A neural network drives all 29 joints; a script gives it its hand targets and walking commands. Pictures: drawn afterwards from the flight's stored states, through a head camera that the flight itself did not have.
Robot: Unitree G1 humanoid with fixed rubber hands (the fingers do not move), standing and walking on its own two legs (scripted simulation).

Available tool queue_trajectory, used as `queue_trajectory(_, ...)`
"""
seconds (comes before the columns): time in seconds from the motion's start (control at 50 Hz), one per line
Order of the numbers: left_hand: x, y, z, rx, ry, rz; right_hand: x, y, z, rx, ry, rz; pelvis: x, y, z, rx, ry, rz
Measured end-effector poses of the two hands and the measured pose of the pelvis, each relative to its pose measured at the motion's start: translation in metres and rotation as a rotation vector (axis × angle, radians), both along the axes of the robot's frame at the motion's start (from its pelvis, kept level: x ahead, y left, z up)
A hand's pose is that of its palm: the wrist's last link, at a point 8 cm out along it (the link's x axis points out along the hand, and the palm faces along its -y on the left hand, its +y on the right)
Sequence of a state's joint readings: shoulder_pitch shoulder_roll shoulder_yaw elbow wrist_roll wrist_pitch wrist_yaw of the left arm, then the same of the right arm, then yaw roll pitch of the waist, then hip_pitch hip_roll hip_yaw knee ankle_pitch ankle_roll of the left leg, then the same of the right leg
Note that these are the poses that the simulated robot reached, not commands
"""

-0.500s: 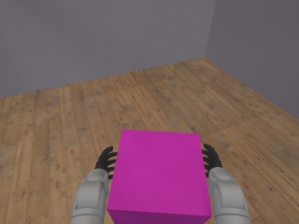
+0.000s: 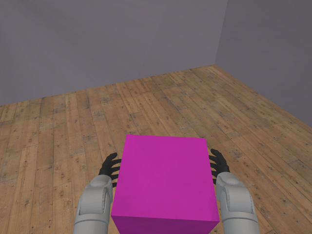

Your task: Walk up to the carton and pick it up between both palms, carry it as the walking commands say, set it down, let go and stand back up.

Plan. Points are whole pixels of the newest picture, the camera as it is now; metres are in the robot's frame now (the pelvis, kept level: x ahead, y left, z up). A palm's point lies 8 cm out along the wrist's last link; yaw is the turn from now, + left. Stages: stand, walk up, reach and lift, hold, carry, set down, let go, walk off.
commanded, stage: reach and lift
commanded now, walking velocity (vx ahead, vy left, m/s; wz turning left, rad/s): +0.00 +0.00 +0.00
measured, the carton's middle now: (163, 192) +0.27 +0.00 -0.01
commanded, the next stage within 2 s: hold in 0.18 s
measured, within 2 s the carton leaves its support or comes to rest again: neither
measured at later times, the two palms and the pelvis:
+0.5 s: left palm (106, 181) +0.27 +0.15 +0.04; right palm (222, 179) +0.28 -0.16 +0.04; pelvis +0.00 +0.00 +0.00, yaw +0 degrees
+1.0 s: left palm (96, 192) +0.23 +0.16 +0.06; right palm (224, 185) +0.24 -0.14 +0.07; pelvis -0.03 +0.01 -0.03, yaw -1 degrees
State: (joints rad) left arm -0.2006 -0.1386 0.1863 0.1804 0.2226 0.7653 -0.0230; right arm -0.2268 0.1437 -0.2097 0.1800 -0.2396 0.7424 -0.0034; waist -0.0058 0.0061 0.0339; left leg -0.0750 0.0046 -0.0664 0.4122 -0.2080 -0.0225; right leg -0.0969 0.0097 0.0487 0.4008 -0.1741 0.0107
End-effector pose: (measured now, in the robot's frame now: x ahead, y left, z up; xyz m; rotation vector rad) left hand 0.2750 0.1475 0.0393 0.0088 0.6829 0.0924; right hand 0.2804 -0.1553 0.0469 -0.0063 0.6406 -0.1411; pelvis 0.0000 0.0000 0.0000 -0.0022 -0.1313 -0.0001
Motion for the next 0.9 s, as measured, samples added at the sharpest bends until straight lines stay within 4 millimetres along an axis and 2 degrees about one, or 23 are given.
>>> queue_trajectory(0.3,0.0,-0.001,0.0,0.008,0.002,-0.018,-0.006,-0.001,-0.002,-0.001,0.003,-0.013,0.002,0.003,0.0,-0.001,-0.003,-0.004)
queue_trajectory(0.7,-0.002,-0.001,-0.002,0.007,0.003,-0.005,-0.003,-0.001,-0.002,0.001,0.004,-0.003,0.006,0.001,-0.001,-0.002,0.016,0.002)
queue_trajectory(0.82,-0.002,0.003,0.015,-0.025,-0.082,0.028,-0.001,0.004,0.018,0.015,-0.084,-0.013,0.002,0.002,-0.016,-0.005,0.097,-0.01)
queue_trajectory(0.9,-0.015,0.006,0.021,-0.029,-0.094,0.033,-0.012,0.008,0.028,0.008,-0.097,-0.009,-0.007,0.004,-0.024,0.0,0.111,-0.016)
